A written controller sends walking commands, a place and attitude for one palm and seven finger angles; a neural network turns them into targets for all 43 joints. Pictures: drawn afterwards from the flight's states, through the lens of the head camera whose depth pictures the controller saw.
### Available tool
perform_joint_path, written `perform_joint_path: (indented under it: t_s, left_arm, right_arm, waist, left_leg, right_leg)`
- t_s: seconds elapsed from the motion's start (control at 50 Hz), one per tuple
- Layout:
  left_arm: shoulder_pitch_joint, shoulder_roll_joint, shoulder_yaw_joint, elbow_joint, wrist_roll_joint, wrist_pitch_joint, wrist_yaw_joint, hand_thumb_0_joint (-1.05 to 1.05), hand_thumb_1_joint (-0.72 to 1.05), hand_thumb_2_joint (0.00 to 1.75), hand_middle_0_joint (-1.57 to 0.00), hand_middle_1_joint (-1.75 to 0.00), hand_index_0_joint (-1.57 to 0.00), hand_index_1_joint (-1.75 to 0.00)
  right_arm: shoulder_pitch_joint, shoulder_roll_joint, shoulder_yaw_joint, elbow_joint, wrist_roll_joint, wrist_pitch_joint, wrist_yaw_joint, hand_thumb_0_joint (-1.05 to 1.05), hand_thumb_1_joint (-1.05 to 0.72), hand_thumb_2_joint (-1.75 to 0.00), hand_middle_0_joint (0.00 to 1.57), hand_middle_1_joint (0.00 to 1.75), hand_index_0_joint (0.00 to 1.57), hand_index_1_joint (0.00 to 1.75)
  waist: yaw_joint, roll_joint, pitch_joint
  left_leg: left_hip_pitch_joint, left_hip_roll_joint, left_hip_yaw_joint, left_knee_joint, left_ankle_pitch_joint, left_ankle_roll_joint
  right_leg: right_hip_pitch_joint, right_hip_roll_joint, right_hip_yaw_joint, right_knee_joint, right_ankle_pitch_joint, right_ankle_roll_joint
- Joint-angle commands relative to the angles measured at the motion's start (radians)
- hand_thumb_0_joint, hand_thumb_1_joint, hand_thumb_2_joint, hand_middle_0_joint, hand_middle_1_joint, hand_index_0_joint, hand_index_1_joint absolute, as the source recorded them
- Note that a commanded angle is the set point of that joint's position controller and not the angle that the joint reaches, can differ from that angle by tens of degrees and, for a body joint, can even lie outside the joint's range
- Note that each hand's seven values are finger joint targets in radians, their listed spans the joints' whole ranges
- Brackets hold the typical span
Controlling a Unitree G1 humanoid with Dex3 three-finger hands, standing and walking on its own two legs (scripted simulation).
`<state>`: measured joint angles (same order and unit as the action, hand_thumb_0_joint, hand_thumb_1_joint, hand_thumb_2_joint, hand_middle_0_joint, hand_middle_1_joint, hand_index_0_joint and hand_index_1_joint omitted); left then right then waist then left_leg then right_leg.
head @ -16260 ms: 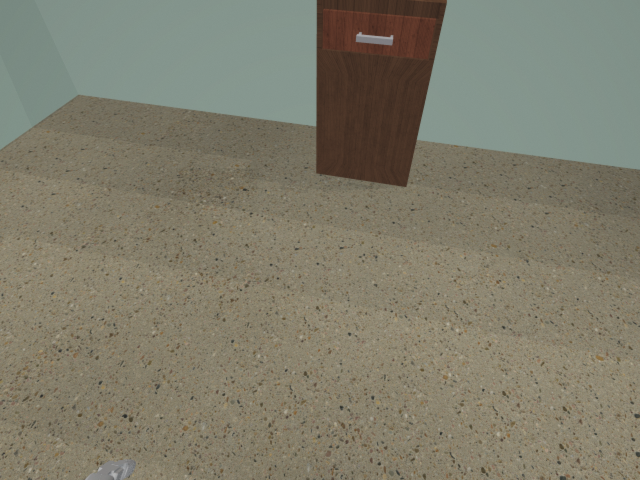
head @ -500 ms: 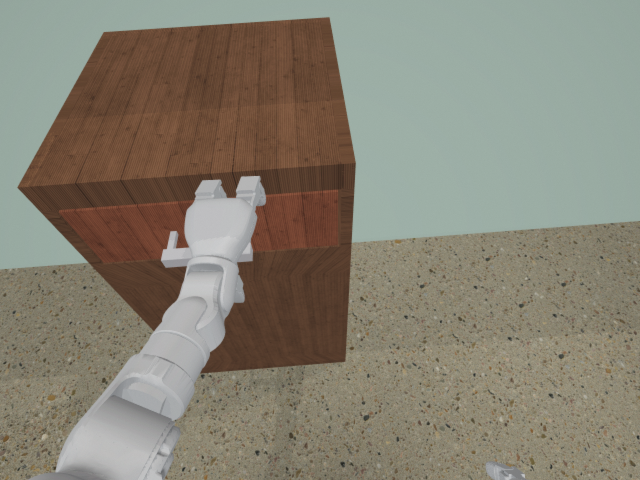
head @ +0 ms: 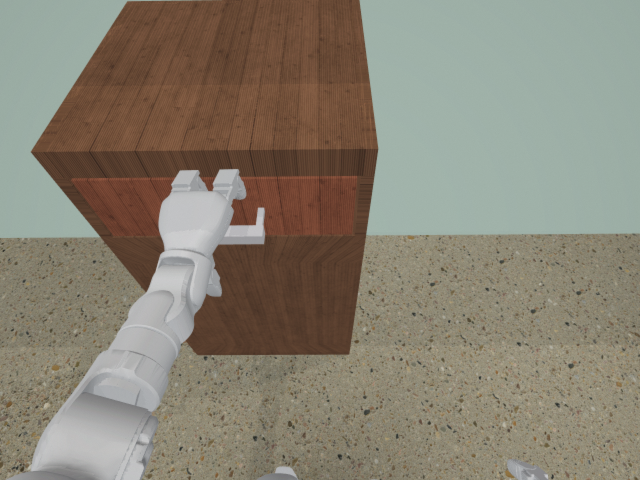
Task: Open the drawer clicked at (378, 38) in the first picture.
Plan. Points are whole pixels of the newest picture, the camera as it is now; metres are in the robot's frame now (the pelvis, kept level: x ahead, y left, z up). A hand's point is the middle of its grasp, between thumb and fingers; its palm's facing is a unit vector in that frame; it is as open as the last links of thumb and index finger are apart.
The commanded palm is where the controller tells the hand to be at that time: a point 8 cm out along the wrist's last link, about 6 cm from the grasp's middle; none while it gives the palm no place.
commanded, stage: lower the fingers behind the handle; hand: left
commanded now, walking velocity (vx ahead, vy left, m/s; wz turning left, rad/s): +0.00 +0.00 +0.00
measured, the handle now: (221, 224) +0.49 +0.17 -0.01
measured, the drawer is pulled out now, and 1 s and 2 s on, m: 0.00 0.00 0.00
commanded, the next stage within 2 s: close the thumb around the handle in 1.20 s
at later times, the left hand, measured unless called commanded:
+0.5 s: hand (217, 261) +0.42 +0.17 -0.02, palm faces +0.03 -0.08 -1.00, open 14.2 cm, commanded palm +0.40 +0.18 +0.04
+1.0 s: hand (213, 264) +0.43 +0.18 -0.04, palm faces -0.01 -0.05 -1.00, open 13.9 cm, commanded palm +0.40 +0.18 +0.02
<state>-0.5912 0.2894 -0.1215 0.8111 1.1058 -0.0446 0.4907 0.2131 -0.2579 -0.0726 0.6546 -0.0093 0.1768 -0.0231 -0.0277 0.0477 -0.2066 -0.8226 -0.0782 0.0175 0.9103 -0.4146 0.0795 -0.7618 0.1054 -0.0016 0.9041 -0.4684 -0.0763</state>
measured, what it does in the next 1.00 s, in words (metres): stands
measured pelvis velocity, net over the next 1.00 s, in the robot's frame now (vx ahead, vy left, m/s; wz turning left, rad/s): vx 0.00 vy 0.01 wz -0.02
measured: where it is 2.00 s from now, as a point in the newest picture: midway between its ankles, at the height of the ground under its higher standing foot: outside the picture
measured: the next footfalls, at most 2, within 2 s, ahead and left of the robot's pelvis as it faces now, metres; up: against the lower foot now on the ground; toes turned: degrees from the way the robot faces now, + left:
none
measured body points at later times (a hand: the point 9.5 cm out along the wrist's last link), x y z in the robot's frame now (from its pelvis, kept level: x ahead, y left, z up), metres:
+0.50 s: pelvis +0.00 +0.01 -0.01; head +0.07 +0.00 +0.44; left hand +0.41 +0.17 +0.03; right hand +0.04 -0.27 -0.13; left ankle +0.00 +0.07 -0.69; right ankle -0.03 -0.08 -0.69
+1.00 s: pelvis +0.00 +0.01 -0.01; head +0.08 +0.01 +0.43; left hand +0.42 +0.18 +0.02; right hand +0.05 -0.26 -0.15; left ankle +0.00 +0.07 -0.69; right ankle -0.03 -0.08 -0.69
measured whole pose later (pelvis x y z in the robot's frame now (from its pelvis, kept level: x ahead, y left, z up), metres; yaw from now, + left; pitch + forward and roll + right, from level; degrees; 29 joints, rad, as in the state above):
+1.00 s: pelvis +0.00 +0.01 -0.01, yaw -1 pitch +22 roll -2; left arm -0.61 0.29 -0.12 0.99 1.12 0.02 0.52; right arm 0.30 -0.22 -0.05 0.67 -0.01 0.17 -0.01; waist -0.07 0.06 -0.23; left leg -0.94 -0.06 0.02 1.00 -0.45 0.09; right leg -0.87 0.13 -0.01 0.96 -0.48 -0.07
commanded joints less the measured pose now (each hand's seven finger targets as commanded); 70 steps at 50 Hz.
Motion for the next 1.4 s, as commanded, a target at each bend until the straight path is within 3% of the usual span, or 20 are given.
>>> perform_joint_path:
  t_s: [0.0, 0.06, 0.12, 0.14, 0.2, 0.26, 0.34, 0.4, 0.5, 0.58, 0.62, 0.66, 0.7, 0.74, 0.86, 1.02, 1.12, 1.16, 1.28, 1.38]
  left_arm:
    - [-0.363, 0.154, 0.032, 0.006, 0.016, 0.25, 0.097, 0.0, -0.5, 0.3, -0.3, -1.2, -0.3, -1.2]
    - [-0.51, 0.142, -0.027, -0.056, -0.045, 0.308, 0.004, 0.0, -0.5, 0.3, -0.3, -1.2, -0.3, -1.2]
    - [-0.566, 0.182, -0.014, -0.179, -0.118, 0.214, -0.105, 0.0, -0.5, 0.3, -0.3, -1.2, -0.3, -1.2]
    - [-0.526, 0.194, -0.001, -0.173, -0.116, 0.166, -0.127, 0.0, -0.5, 0.3, -0.3, -1.2, -0.3, -1.2]
    - [-0.325, 0.138, -0.043, 0.016, -0.07, 0.089, -0.169, 0.0, -0.5, 0.3, -0.3, -1.2, -0.3, -1.2]
    - [-0.26, 0.151, -0.009, 0.031, -0.029, 0.026, -0.139, 0.0, -0.5, 0.3, -0.3, -1.2, -0.3, -1.2]
    - [-0.248, 0.211, 0.086, -0.053, -0.015, -0.012, -0.037, 0.0, -0.5, 0.3, -0.3, -1.2, -0.3, -1.2]
    - [-0.313, 0.237, 0.131, -0.104, 0.017, -0.004, 0.069, 0.0, -0.5, 0.3, -0.3, -1.2, -0.3, -1.2]
    - [-0.408, 0.179, 0.079, -0.041, 0.043, 0.133, 0.16, 0.0, -0.5, 0.3, -0.3, -1.2, -0.3, -1.2]
    - [-0.467, 0.137, 0.035, -0.023, -0.014, 0.206, 0.115, 0.0, -0.5, 0.3, -0.3, -1.2, -0.3, -1.2]
    - [-0.452, 0.091, -0.004, 0.001, -0.044, 0.214, 0.071, 0.0, -0.5, 0.3, -0.3, -1.2, -0.3, -1.2]
    - [-0.402, 0.153, 0.033, 0.072, -0.035, 0.209, 0.039, 0.0, -0.5, 0.3, -0.3, -1.2, -0.3, -1.2]
    - [-0.408, 0.122, -0.008, 0.104, -0.02, 0.193, 0.017, 0.0, -0.5, 0.3, -0.3, -1.2, -0.3, -1.2]
    - [-0.399, 0.143, 0.002, 0.117, -0.002, 0.16, 0.006, 0.0, -0.5, 0.3, -0.3, -1.2, -0.3, -1.2]
    - [-0.389, 0.159, 0.046, 0.0, 0.006, 0.058, 0.039, 0.0, -0.5, 0.3, -0.3, -1.2, -0.3, -1.2]
    - [-0.406, 0.144, 0.057, -0.014, -0.004, 0.12, 0.107, 0.0, -0.5, 0.3, -0.3, -1.2, -0.3, -1.2]
    - [-0.418, 0.144, 0.036, 0.014, -0.012, 0.161, 0.084, 0.0, -0.5, 0.3, -0.3, -1.2, -0.3, -1.2]
    - [-0.395, 0.166, 0.046, 0.029, -0.005, 0.163, 0.072, 0.0, -0.5, 0.3, -0.3, -1.2, -0.3, -1.2]
    - [-0.37, 0.135, 0.025, -0.014, -0.005, 0.115, 0.046, 0.0, -0.5, 0.3, -0.3, -1.2, -0.3, -1.2]
    - [-0.312, 0.147, 0.05, -0.017, -0.003, 0.08, 0.056, 0.0, -0.22, 0.42, -0.32, -1.23, -0.32, -1.23]
  right_arm:
    - [0.064, -0.117, -0.031, -0.082, 0.005, 0.011, 0.029, 0.0, -0.9, -0.9, 0.2, 0.3, 0.2, 0.3]
    - [0.081, -0.126, -0.034, -0.089, 0.025, 0.027, 0.011, 0.0, -0.9, -0.9, 0.2, 0.3, 0.2, 0.3]
    - [0.09, -0.129, -0.028, -0.094, 0.022, 0.012, -0.033, 0.0, -0.9, -0.9, 0.2, 0.3, 0.2, 0.3]
    - [0.091, -0.12, -0.024, -0.082, 0.024, 0.005, -0.044, 0.0, -0.9, -0.9, 0.2, 0.3, 0.2, 0.3]
    - [0.118, -0.108, -0.006, -0.063, 0.022, -0.004, -0.052, 0.0, -0.9, -0.9, 0.2, 0.3, 0.2, 0.3]
    - [0.126, -0.104, -0.007, -0.077, 0.02, -0.003, -0.034, 0.0, -0.9, -0.9, 0.2, 0.3, 0.2, 0.3]
    - [0.131, -0.101, -0.02, -0.102, 0.012, -0.006, -0.009, 0.0, -0.9, -0.9, 0.2, 0.3, 0.2, 0.3]
    - [0.134, -0.105, -0.035, -0.092, -0.003, -0.018, 0.001, 0.0, -0.9, -0.9, 0.2, 0.3, 0.2, 0.3]
    - [0.131, -0.118, -0.046, -0.053, -0.012, -0.02, 0.021, 0.0, -0.9, -0.9, 0.2, 0.3, 0.2, 0.3]
    - [0.129, -0.12, -0.048, -0.039, 0.001, -0.017, 0.024, 0.0, -0.9, -0.9, 0.2, 0.3, 0.2, 0.3]
    - [0.134, -0.118, -0.045, -0.039, 0.005, -0.017, 0.019, 0.0, -0.9, -0.9, 0.2, 0.3, 0.2, 0.3]
    - [0.141, -0.121, -0.034, -0.037, 0.009, -0.011, 0.005, 0.0, -0.9, -0.9, 0.2, 0.3, 0.2, 0.3]
    - [0.134, -0.115, -0.022, -0.044, 0.01, -0.01, -0.006, 0.0, -0.9, -0.9, 0.2, 0.3, 0.2, 0.3]
    - [0.13, -0.112, -0.015, -0.052, 0.011, -0.016, -0.011, 0.0, -0.9, -0.9, 0.2, 0.3, 0.2, 0.3]
    - [0.144, -0.1, -0.024, -0.076, -0.002, -0.038, -0.006, 0.0, -0.9, -0.9, 0.2, 0.3, 0.2, 0.3]
    - [0.149, -0.109, -0.04, -0.051, -0.006, -0.034, 0.016, 0.0, -0.9, -0.9, 0.2, 0.3, 0.2, 0.3]
    - [0.145, -0.113, -0.034, -0.042, 0.002, -0.023, 0.011, 0.0, -0.9, -0.9, 0.2, 0.3, 0.2, 0.3]
    - [0.147, -0.114, -0.032, -0.043, 0.004, -0.02, 0.005, 0.0, -0.9, -0.9, 0.2, 0.3, 0.2, 0.3]
    - [0.139, -0.106, -0.031, -0.056, 0.003, -0.023, 0.002, 0.0, -0.9, -0.9, 0.2, 0.3, 0.2, 0.3]
    - [0.135, -0.105, -0.032, -0.065, 0.002, -0.029, 0.005, 0.0, -0.9, -0.9, 0.2, 0.3, 0.2, 0.3]
  waist:
    - [-0.024, -0.071, -0.371]
    - [-0.079, -0.091, -0.446]
    - [-0.105, -0.103, -0.47]
    - [-0.095, -0.086, -0.449]
    - [-0.083, -0.101, -0.201]
    - [-0.04, -0.037, -0.176]
    - [0.007, 0.01, -0.299]
    - [-0.004, 0.0, -0.368]
    - [-0.046, 0.016, -0.41]
    - [-0.069, -0.006, -0.46]
    - [-0.083, -0.014, -0.44]
    - [-0.073, -0.061, -0.375]
    - [-0.088, -0.063, -0.291]
    - [-0.08, -0.055, -0.263]
    - [-0.049, 0.029, -0.387]
    - [-0.06, -0.009, -0.427]
    - [-0.072, -0.024, -0.39]
    - [-0.064, -0.015, -0.381]
    - [-0.054, 0.014, -0.382]
    - [-0.043, -0.021, -0.36]
  left_leg:
    - [0.266, 0.03, -0.028, -0.067, 0.404, -0.047]
    - [0.354, 0.036, -0.027, -0.092, 0.39, -0.025]
    - [0.395, 0.036, -0.043, -0.112, 0.384, -0.004]
    - [0.397, 0.035, -0.044, -0.116, 0.385, -0.002]
    - [0.28, 0.034, -0.047, -0.124, 0.288, -0.004]
    - [0.25, 0.038, -0.048, -0.108, 0.293, -0.015]
    - [0.257, 0.043, -0.051, -0.076, 0.361, -0.028]
    - [0.258, 0.049, -0.055, -0.036, 0.386, -0.034]
    - [0.3, 0.059, -0.064, -0.013, 0.406, -0.048]
    - [0.374, 0.065, -0.071, -0.027, 0.428, -0.048]
    - [0.386, 0.064, -0.07, -0.034, 0.43, -0.041]
    - [0.323, 0.058, -0.062, -0.041, 0.38, -0.03]
    - [0.261, 0.052, -0.059, -0.044, 0.322, -0.023]
    - [0.227, 0.05, -0.061, -0.038, 0.299, -0.021]
    - [0.282, 0.058, -0.066, 0.005, 0.368, -0.03]
    - [0.294, 0.061, -0.071, 0.018, 0.416, -0.038]
    - [0.289, 0.058, -0.065, -0.006, 0.396, -0.033]
    - [0.289, 0.057, -0.06, -0.01, 0.39, -0.031]
    - [0.324, 0.063, -0.065, -0.018, 0.409, -0.035]
    - [0.283, 0.06, -0.064, -0.013, 0.386, -0.032]
  right_leg:
    - [0.156, -0.027, 0.041, -0.123, 0.458, 0.022]
    - [0.24, -0.035, 0.058, -0.178, 0.503, 0.043]
    - [0.312, -0.049, 0.078, -0.207, 0.547, 0.053]
    - [0.3, -0.053, 0.077, -0.208, 0.535, 0.053]
    - [0.18, -0.046, 0.062, -0.224, 0.404, 0.04]
    - [0.113, -0.038, 0.061, -0.193, 0.352, 0.016]
    - [0.108, -0.028, 0.059, -0.126, 0.382, 0.007]
    - [0.072, -0.023, 0.053, -0.083, 0.387, 0.01]
    - [0.002, -0.015, 0.025, -0.065, 0.357, 0.016]
    - [0.025, -0.015, 0.017, -0.086, 0.376, 0.029]
    - [0.037, -0.015, 0.018, -0.104, 0.388, 0.03]
    - [0.059, -0.018, 0.025, -0.116, 0.38, 0.032]
    - [0.035, -0.022, 0.031, -0.126, 0.352, 0.031]
    - [0.013, -0.024, 0.037, -0.119, 0.329, 0.027]
    - [-0.013, -0.021, 0.038, -0.065, 0.354, 0.019]
    - [0.001, -0.016, 0.025, -0.054, 0.392, 0.024]
    - [0.026, -0.017, 0.027, -0.082, 0.397, 0.027]
    - [0.034, -0.018, 0.032, -0.087, 0.398, 0.027]
    - [0.018, -0.018, 0.031, -0.089, 0.388, 0.023]
    - [0.027, -0.018, 0.037, -0.084, 0.389, 0.022]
